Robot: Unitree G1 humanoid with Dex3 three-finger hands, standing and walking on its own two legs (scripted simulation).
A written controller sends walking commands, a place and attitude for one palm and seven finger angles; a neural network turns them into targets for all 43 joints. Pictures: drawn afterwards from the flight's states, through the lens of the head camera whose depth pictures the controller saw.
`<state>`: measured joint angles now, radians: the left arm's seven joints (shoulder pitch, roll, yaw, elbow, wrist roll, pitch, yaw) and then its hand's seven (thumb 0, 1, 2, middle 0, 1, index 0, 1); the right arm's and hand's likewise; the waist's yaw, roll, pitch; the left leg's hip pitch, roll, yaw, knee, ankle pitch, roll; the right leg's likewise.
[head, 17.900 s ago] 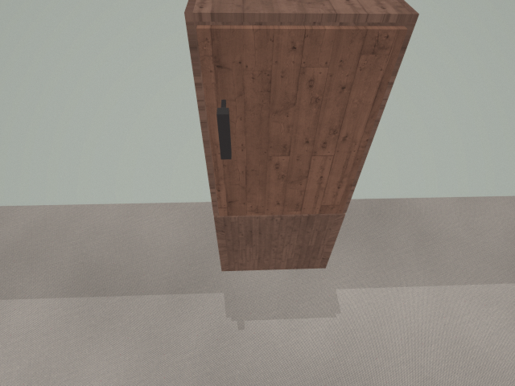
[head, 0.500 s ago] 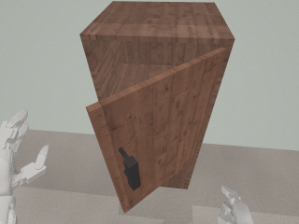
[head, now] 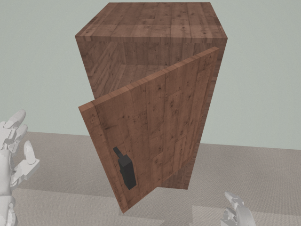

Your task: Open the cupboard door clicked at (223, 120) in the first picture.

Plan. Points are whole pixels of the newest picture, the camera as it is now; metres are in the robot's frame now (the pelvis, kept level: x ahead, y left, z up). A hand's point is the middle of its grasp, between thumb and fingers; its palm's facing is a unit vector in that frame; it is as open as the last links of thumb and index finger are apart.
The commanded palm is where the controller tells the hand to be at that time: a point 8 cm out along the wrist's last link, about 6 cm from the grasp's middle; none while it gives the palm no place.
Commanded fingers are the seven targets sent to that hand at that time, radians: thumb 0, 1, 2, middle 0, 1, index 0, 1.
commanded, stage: step back with the hand held close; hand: left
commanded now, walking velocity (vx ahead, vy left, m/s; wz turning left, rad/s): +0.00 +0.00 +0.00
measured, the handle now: (123, 167) +0.26 +0.11 +0.02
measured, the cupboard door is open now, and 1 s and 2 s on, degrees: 44 44 44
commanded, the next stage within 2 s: stop stepping back and stand still in 1.18 s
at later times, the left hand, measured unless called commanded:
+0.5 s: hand (17, 176) +0.16 +0.28 +0.15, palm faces +0.35 -0.79 -0.50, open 7.4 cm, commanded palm +0.10 +0.32 +0.17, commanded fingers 0.00 0.90 0.90 -0.20 -0.30 -0.20 -0.30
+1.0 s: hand out of the picture +0.08 +0.32 +0.17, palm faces +0.45 -0.77 -0.45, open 7.4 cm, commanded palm +0.00 +0.35 +0.17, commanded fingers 0.00 0.90 0.90 -0.20 -0.30 -0.20 -0.30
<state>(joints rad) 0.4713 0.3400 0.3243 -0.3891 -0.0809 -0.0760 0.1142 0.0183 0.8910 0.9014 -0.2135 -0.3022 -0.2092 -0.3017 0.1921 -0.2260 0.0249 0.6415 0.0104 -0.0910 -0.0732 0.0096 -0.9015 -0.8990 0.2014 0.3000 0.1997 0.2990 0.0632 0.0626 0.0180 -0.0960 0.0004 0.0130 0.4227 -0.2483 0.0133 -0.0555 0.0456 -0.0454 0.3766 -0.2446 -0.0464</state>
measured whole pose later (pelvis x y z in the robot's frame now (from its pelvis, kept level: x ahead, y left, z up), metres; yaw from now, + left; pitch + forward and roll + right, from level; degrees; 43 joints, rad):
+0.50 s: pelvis -0.05 +0.03 -0.01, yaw -2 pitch +0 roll -1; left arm 0.57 0.44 0.41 -0.51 -0.05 -0.16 0.14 0.02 0.89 0.90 -0.22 -0.30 -0.21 -0.30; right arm 0.19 -0.23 -0.01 0.54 0.02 0.00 -0.08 0.01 -0.90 -0.90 0.20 0.30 0.20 0.30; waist 0.00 0.00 0.04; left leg -0.30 -0.01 0.05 0.51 -0.20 0.05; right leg -0.28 0.02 -0.01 0.48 -0.19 -0.01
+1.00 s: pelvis -0.13 +0.05 -0.01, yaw +1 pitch +0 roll -5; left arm 0.51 0.46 0.48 -0.57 -0.02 -0.22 0.17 0.02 0.89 0.90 -0.22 -0.30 -0.21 -0.30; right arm 0.22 -0.18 -0.01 0.62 -0.01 -0.10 -0.06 0.01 -0.90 -0.90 0.20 0.30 0.20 0.30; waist -0.02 0.00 0.06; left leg -0.44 0.01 -0.01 0.57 -0.13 0.08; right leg -0.45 0.09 0.02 1.06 -0.44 0.01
